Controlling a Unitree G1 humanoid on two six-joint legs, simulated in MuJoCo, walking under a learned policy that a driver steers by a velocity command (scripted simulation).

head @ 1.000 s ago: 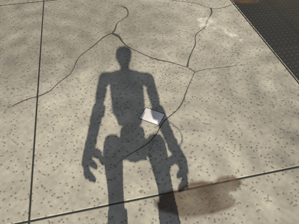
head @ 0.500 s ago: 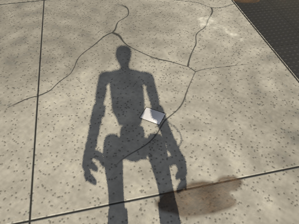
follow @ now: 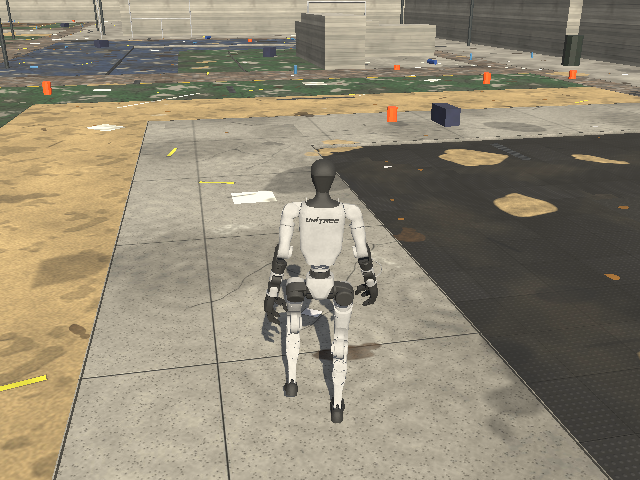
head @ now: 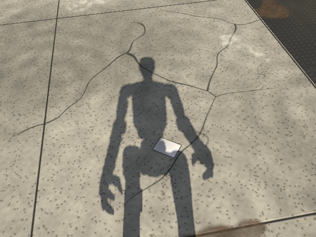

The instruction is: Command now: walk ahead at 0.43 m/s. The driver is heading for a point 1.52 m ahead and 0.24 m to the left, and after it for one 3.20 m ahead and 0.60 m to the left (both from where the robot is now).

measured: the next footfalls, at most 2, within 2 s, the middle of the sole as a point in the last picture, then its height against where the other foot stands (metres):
left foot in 0.28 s outside the picture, level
right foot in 0.84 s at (199, 209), level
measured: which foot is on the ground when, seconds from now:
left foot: up 0.00-0.26, down 0.28-0.84, up 0.86-1.00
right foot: down 0.00-0.30, up 0.32-0.82, down 0.84-1.00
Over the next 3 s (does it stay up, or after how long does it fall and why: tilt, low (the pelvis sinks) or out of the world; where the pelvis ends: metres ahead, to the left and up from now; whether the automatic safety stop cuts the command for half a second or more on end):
stays up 1.69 0.17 -0.01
